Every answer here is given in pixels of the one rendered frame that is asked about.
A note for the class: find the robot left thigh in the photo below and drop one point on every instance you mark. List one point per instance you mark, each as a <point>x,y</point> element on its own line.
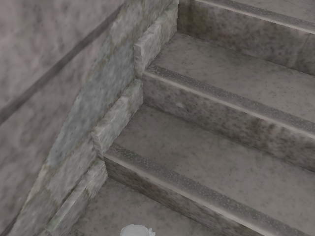
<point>137,230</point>

